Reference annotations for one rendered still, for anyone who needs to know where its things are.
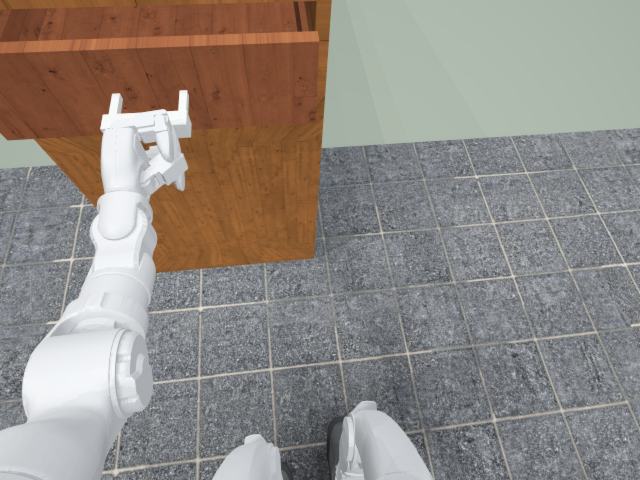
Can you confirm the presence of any robot left hand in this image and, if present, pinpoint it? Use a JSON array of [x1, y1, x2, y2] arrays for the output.
[[101, 109, 188, 202]]

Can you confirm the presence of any robot right shin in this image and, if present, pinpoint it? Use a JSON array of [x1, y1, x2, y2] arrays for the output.
[[335, 401, 377, 480]]

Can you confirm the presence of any robot left upper arm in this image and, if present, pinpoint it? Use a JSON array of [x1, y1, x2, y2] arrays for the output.
[[0, 328, 154, 480]]

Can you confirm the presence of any left robot forearm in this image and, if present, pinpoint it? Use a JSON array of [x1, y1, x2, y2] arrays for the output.
[[22, 191, 157, 419]]

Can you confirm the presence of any drawer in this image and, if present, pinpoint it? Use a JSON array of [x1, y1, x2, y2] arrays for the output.
[[0, 1, 319, 140]]

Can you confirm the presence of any handle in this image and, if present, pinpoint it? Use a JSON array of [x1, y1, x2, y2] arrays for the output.
[[100, 90, 192, 138]]

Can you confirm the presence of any right robot thigh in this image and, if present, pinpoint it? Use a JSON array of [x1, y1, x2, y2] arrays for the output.
[[343, 410, 434, 480]]

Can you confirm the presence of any cabinet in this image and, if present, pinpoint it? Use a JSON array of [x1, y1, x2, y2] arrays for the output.
[[0, 0, 332, 273]]

